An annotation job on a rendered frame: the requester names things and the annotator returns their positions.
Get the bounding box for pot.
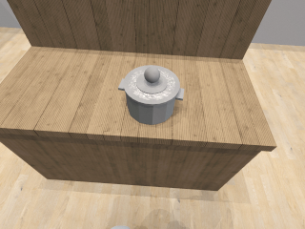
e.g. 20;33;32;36
118;78;185;125

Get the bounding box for knob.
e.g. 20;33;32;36
144;66;160;83

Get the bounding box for table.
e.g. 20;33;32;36
0;0;277;191

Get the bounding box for lid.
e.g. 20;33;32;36
123;65;180;106

